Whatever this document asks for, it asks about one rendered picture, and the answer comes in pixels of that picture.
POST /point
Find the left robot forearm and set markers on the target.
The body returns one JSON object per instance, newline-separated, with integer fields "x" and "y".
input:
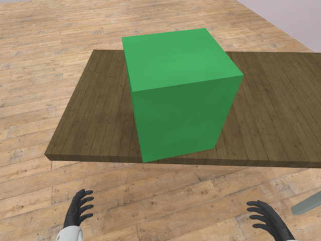
{"x": 70, "y": 233}

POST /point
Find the table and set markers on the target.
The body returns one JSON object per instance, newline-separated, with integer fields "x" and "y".
{"x": 274, "y": 120}

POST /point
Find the robot left hand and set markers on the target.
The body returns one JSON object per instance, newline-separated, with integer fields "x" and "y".
{"x": 75, "y": 210}

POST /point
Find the robot right hand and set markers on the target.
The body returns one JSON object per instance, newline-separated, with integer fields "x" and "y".
{"x": 274, "y": 224}

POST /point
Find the carton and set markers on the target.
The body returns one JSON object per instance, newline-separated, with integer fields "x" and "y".
{"x": 182, "y": 86}

